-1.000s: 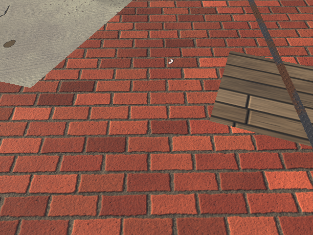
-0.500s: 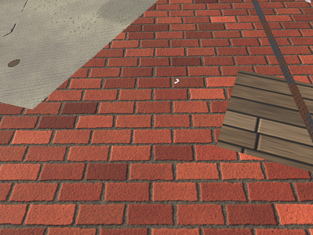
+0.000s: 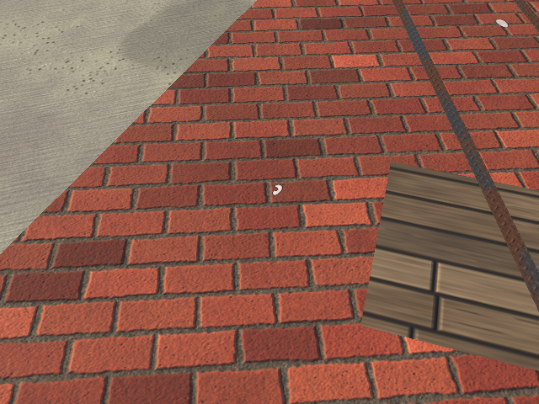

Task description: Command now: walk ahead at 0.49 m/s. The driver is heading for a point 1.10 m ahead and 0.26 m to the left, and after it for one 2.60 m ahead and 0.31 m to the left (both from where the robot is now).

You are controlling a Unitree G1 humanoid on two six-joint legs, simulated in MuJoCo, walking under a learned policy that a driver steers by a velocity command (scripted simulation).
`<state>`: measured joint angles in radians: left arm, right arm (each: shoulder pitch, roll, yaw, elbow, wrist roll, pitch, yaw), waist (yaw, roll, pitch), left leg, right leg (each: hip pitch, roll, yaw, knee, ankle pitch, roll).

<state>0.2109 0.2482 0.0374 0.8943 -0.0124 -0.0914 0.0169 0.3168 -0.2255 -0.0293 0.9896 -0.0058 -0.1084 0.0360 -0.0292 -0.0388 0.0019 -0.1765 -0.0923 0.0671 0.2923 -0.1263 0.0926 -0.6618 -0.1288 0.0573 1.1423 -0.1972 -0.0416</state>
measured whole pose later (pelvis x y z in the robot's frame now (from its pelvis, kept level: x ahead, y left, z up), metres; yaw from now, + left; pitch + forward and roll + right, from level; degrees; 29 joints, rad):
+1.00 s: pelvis +0.49 +0.08 -0.01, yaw +29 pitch +1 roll +0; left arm 0.17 0.28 0.07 0.84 -0.01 -0.11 0.01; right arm 0.25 -0.25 -0.07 0.77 0.01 -0.06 0.04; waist -0.01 -0.03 0.04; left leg -0.30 -0.09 0.03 0.45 -0.17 0.11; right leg -0.53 -0.13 0.03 1.19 -0.31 -0.01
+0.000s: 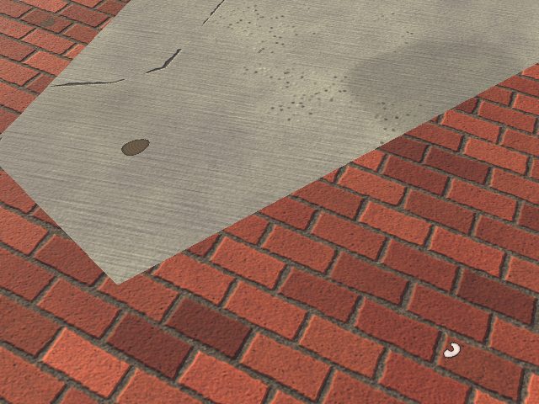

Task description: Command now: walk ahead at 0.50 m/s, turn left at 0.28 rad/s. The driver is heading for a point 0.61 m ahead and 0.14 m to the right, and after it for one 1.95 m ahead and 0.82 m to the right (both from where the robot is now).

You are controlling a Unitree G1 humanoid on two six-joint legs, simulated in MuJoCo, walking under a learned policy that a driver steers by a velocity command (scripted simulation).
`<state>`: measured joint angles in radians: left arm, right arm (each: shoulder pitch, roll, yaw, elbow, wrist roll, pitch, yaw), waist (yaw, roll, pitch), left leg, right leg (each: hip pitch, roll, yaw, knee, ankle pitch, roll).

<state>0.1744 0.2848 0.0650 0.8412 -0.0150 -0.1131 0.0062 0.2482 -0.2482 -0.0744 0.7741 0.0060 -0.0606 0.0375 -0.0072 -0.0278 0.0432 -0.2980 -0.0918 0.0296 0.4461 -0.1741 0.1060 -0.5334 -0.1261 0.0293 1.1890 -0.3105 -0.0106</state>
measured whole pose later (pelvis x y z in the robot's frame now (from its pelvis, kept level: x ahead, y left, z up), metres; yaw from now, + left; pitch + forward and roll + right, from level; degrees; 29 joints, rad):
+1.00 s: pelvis +0.52 -0.08 -0.01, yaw -21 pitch +2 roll +0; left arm 0.25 0.30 0.05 0.73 -0.01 0.01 0.02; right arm 0.07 -0.23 -0.02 0.70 -0.02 -0.07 0.01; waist 0.01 -0.02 0.05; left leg -0.47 -0.02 -0.01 0.49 -0.06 0.02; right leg -0.44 0.09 0.13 1.19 -0.62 0.06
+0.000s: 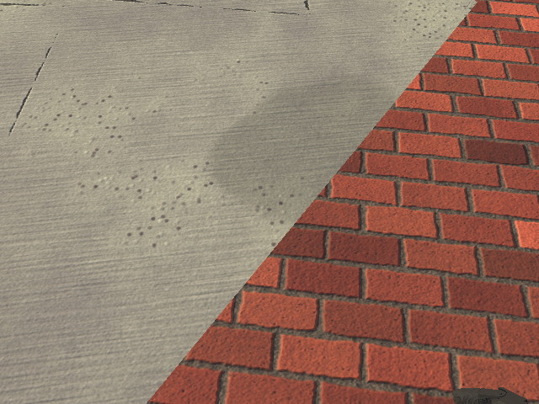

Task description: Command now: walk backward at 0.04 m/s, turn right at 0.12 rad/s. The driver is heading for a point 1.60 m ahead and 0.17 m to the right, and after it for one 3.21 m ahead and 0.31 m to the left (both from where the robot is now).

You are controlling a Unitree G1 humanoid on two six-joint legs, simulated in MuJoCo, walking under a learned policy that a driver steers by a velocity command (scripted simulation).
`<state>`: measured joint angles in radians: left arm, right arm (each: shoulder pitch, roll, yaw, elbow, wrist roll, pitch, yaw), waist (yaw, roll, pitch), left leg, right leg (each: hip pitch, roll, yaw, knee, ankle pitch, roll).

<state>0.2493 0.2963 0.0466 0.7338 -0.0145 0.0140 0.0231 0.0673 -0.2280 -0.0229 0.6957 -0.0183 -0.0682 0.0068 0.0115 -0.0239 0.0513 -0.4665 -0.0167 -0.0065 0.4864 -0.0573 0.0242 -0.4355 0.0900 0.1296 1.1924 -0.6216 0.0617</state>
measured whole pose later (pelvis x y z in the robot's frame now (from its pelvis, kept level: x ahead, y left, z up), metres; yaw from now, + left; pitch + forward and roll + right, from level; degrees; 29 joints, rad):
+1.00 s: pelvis -0.08 -0.03 +0.01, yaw +0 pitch -2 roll +0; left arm 0.20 0.23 0.05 0.94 0.01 0.00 0.03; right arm 0.26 -0.20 -0.03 1.05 -0.01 -0.01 -0.04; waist 0.00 -0.01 0.04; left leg -0.18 0.02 -0.05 0.50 -0.29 -0.04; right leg -0.26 0.02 0.00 0.50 -0.21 -0.02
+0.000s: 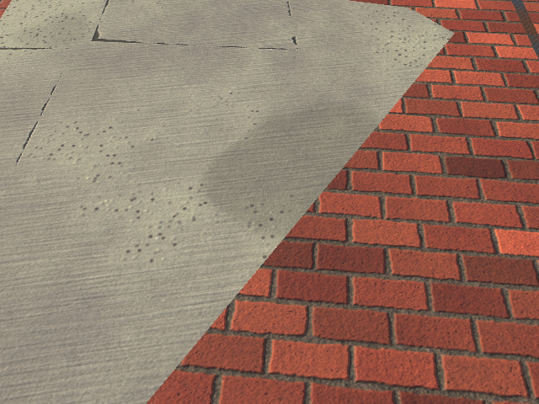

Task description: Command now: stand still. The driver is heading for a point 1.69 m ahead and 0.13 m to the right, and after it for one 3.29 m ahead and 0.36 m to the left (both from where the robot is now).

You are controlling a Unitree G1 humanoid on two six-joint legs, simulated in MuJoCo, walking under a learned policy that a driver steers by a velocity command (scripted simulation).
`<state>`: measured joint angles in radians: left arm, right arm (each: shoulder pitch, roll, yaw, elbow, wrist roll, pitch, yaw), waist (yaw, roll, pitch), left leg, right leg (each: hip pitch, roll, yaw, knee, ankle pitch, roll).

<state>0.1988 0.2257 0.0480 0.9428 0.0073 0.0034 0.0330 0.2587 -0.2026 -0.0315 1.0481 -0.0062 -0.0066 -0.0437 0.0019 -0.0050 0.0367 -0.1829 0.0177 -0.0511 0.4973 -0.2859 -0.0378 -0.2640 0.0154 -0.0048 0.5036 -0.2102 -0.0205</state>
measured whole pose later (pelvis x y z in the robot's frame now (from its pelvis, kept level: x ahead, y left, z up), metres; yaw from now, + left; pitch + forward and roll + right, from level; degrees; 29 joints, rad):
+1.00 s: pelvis +0.07 +0.04 +0.00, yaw +1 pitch +1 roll -1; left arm 0.27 0.23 0.05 1.05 -0.04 -0.07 0.01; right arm 0.44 -0.19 -0.03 1.07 0.01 -0.11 -0.01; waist -0.03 -0.02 -0.03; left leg -0.14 -0.01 0.01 0.49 -0.37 0.04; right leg -0.42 -0.01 0.00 0.96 -0.41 -0.06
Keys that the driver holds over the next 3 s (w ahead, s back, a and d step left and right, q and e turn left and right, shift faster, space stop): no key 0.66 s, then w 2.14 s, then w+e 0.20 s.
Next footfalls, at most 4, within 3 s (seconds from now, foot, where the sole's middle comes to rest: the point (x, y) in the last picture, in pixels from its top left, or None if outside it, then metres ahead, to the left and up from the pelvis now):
1.32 right None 0.41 -0.10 -0.77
1.86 left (228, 327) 0.72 0.14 -0.77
2.40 right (307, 234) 1.04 -0.08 -0.77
2.96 left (233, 164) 1.36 0.16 -0.77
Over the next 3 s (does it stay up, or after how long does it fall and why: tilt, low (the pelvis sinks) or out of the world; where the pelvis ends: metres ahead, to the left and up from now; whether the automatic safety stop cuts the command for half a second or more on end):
stays up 1.21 0.05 -0.01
